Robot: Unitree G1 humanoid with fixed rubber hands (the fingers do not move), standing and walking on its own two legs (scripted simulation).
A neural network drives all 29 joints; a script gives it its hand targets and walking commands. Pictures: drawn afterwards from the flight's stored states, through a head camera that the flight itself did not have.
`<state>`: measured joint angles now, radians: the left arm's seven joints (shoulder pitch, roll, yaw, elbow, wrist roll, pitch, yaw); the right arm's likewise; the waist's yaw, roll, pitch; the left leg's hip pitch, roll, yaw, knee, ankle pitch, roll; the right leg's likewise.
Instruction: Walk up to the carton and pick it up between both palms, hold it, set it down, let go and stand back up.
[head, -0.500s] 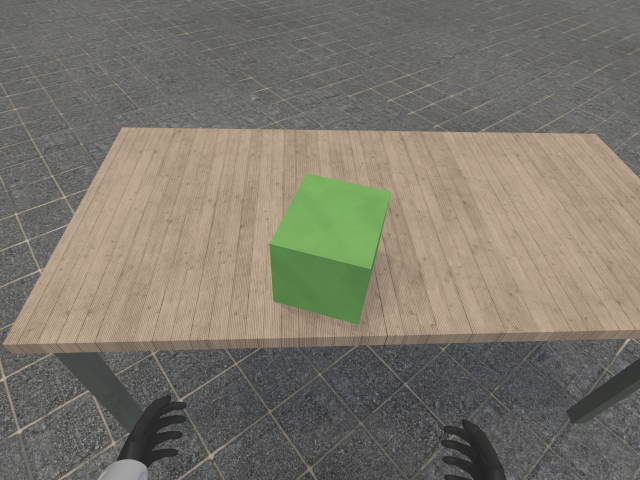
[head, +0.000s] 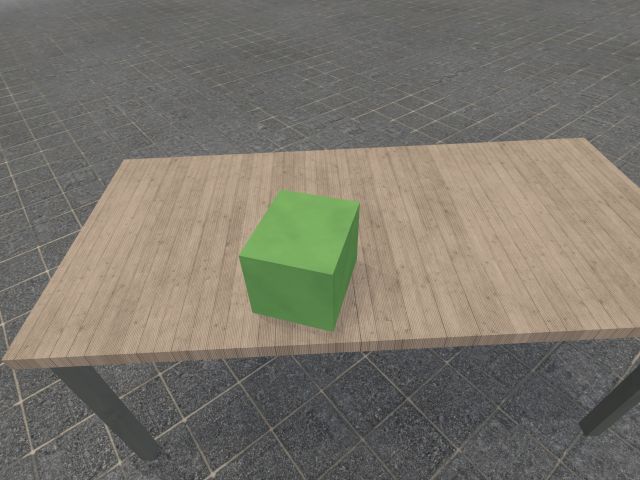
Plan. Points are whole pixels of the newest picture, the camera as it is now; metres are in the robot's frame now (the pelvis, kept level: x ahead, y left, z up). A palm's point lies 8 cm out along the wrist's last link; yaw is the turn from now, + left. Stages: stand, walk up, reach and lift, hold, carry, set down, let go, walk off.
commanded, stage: stand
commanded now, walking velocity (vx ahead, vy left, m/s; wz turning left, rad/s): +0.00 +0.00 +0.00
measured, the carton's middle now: (305, 257) +0.53 +0.04 -0.06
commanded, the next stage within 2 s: none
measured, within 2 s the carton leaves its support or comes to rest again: neither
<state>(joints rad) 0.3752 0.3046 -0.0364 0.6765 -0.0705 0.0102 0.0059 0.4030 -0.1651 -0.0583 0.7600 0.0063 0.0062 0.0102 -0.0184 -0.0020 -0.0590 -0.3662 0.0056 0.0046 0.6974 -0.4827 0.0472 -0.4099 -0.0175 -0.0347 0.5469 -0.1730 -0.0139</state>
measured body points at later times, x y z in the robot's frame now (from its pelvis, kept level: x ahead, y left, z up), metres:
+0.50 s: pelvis -0.04 +0.01 -0.01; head -0.10 +0.00 +0.43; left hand +0.04 +0.28 -0.12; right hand +0.03 -0.25 -0.13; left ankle +0.03 +0.12 -0.73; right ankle -0.01 -0.10 -0.73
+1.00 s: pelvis -0.04 +0.01 -0.01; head -0.08 +0.01 +0.43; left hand +0.03 +0.28 -0.12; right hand +0.03 -0.25 -0.14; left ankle +0.03 +0.12 -0.73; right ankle -0.01 -0.10 -0.73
